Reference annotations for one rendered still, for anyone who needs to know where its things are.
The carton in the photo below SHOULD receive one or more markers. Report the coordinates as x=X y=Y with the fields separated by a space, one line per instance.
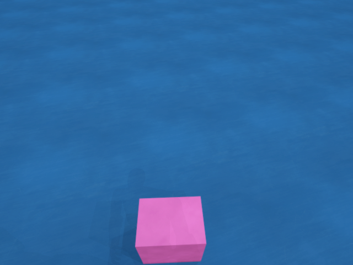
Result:
x=170 y=230

